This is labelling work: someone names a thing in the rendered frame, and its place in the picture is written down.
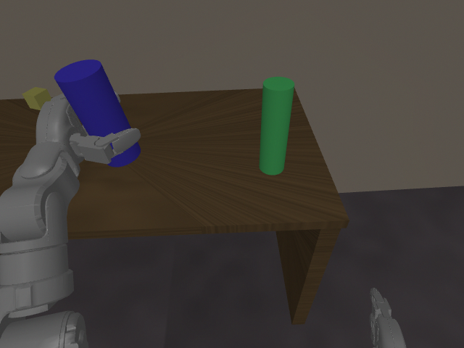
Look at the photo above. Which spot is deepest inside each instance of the desk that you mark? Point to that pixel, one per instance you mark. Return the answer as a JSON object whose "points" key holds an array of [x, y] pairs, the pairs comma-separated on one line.
{"points": [[198, 173]]}

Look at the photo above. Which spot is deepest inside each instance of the left robot hand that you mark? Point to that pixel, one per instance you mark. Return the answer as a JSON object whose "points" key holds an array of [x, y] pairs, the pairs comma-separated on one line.
{"points": [[58, 122]]}

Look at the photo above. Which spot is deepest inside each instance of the right robot hand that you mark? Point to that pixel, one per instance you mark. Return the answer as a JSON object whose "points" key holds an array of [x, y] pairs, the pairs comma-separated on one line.
{"points": [[385, 331]]}

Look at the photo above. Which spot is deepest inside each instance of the left robot arm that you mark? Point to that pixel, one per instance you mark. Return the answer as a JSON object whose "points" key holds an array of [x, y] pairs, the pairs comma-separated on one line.
{"points": [[34, 271]]}

